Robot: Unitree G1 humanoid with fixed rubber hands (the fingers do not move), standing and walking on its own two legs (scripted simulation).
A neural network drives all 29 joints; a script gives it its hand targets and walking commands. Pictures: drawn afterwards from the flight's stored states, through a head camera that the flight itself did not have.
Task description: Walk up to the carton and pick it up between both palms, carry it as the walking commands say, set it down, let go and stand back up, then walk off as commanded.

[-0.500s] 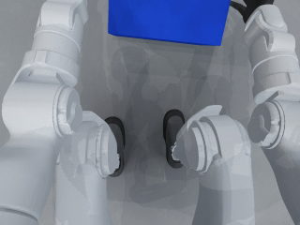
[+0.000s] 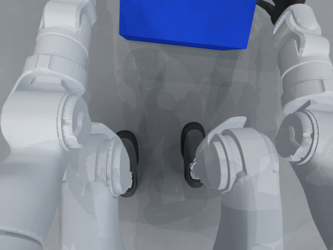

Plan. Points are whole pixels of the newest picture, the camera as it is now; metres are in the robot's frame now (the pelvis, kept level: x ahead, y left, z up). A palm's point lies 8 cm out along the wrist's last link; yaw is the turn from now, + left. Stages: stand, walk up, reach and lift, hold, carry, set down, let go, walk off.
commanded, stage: set down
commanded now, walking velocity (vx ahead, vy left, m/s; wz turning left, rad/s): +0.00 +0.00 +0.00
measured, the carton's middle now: out of the picture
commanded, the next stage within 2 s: none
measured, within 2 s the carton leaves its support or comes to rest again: neither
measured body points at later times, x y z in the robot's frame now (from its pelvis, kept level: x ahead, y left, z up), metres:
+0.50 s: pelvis +0.00 +0.00 +0.00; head +0.37 +0.02 +0.24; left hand +0.56 +0.13 -0.20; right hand +0.51 -0.23 -0.19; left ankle +0.09 +0.10 -0.31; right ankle +0.11 -0.10 -0.31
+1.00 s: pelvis -0.02 +0.00 +0.00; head +0.35 +0.01 +0.24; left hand +0.55 +0.17 -0.19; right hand +0.49 -0.25 -0.19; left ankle +0.09 +0.10 -0.31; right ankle +0.11 -0.10 -0.31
